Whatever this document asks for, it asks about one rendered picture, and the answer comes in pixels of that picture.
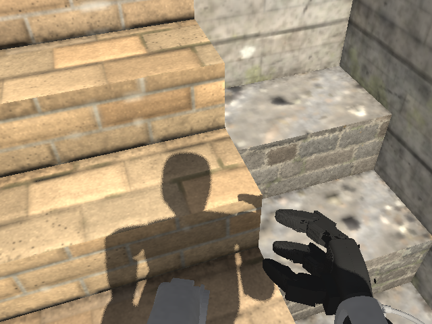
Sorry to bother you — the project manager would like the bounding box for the robot right forearm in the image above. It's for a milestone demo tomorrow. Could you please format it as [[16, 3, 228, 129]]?
[[334, 296, 393, 324]]

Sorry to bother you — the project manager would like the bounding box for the robot right hand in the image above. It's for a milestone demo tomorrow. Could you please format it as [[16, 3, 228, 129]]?
[[263, 209, 376, 315]]

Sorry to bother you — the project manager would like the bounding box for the left robot shin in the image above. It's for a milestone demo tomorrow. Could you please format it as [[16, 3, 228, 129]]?
[[154, 282, 169, 303]]

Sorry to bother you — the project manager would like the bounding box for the left robot thigh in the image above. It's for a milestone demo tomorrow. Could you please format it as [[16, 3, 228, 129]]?
[[147, 278, 210, 324]]

